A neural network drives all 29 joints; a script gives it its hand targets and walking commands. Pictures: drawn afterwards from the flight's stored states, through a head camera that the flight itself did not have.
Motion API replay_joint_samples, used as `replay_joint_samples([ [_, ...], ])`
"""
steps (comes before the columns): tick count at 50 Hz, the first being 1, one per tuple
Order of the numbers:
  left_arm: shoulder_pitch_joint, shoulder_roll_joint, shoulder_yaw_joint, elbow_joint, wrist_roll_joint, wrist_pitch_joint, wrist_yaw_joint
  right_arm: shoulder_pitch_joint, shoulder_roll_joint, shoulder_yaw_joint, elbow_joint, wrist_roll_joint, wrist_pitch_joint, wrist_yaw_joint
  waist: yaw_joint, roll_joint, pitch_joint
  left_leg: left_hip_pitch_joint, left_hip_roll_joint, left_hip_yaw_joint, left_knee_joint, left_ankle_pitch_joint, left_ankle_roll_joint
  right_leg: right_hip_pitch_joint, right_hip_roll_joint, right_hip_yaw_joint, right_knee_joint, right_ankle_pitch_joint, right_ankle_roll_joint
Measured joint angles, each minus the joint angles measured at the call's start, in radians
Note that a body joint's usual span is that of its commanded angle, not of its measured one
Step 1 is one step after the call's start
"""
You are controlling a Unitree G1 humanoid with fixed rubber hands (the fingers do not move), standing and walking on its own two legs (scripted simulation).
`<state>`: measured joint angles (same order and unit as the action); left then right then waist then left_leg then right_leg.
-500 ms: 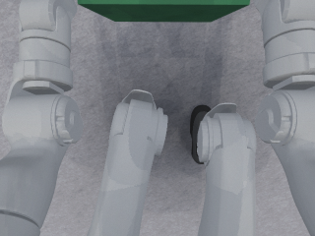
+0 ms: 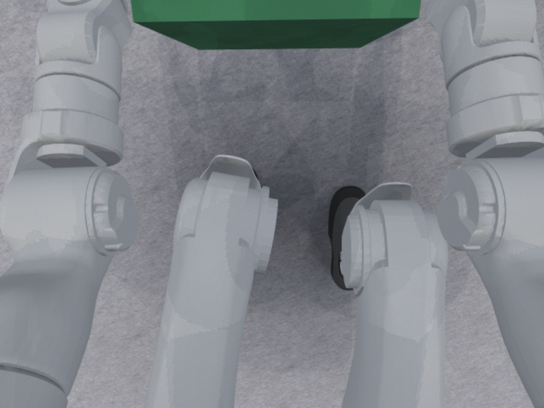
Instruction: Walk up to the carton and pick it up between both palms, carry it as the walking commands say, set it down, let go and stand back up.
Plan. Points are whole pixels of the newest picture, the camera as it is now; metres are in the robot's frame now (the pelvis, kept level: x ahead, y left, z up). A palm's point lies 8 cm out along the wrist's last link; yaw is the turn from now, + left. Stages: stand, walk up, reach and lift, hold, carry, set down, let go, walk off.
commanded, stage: set down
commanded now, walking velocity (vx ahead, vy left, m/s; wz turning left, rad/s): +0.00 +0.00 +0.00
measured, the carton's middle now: out of the picture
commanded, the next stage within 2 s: none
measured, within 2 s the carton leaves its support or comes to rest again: rests again in 0.18 s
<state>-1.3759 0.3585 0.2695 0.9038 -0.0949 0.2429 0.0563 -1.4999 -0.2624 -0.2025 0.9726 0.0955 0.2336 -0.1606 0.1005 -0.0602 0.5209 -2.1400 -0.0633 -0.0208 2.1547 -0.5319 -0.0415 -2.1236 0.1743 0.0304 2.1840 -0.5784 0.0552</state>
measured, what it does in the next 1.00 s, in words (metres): stands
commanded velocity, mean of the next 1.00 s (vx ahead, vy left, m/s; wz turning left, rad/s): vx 0.00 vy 0.00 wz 0.00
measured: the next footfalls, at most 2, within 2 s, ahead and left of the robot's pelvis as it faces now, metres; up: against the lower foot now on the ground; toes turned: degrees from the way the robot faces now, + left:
none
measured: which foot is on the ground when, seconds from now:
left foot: down 0.00-1.00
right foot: down 0.00-1.00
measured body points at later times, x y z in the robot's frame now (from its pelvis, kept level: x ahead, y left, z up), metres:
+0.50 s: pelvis +0.01 +0.00 -0.01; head +0.37 +0.03 +0.24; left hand +0.52 +0.26 -0.19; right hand +0.57 -0.09 -0.19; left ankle +0.13 +0.12 -0.35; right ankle +0.12 -0.11 -0.35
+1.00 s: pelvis +0.01 +0.00 -0.02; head +0.37 +0.03 +0.25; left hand +0.51 +0.26 -0.19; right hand +0.57 -0.09 -0.19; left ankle +0.13 +0.12 -0.35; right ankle +0.12 -0.11 -0.35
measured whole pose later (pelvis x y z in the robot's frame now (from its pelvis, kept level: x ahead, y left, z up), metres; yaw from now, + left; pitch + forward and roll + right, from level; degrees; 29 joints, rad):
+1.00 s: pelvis +0.01 +0.00 -0.02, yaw +1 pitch +35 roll +1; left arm -1.31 0.34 0.28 1.03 -0.06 0.18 0.02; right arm -1.40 -0.22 -0.24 1.04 0.02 0.15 -0.14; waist 0.09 -0.05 0.34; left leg -2.26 -0.02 0.01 2.20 -0.55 -0.01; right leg -2.24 0.13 0.01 2.23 -0.61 0.02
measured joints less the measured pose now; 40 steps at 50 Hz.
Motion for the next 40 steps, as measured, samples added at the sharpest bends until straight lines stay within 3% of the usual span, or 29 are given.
replay_joint_samples([
  [7, -0.001, -0.007, -0.003, 0.057, 0.008, -0.013, -0.004, 0.016, 0.003, -0.008, 0.044, -0.018, -0.016, 0.006, -0.003, 0.013, -0.05, -0.036, 0.01, 0.014, 0.011, -0.006, 0.014, -0.035, -0.007, 0.004, 0.013, -0.009, 0.001],
  [18, 0.029, -0.003, -0.025, 0.048, -0.012, -0.037, 0.0, 0.034, 0.006, 0.017, 0.023, 0.011, -0.038, -0.002, 0.003, 0.003, -0.04, -0.036, 0.021, 0.014, 0.028, -0.021, 0.011, -0.039, -0.013, -0.006, 0.032, -0.02, -0.012],
  [29, 0.045, -0.007, -0.033, 0.129, -0.007, -0.045, -0.011, 0.074, 0.026, 0.002, 0.075, -0.024, -0.052, 0.0, -0.008, 0.008, -0.151, -0.095, 0.027, 0.022, 0.038, -0.025, 0.019, -0.095, -0.031, -0.011, 0.047, -0.033, -0.023],
  [40, 0.08, -0.026, 0.005, 0.122, 0.029, -0.064, -0.03, 0.114, 0.051, -0.04, 0.06, -0.069, -0.078, 0.014, -0.011, 0.004, -0.205, -0.125, 0.034, 0.026, 0.033, -0.03, 0.024, -0.125, -0.038, -0.013, 0.043, -0.038, -0.028],
])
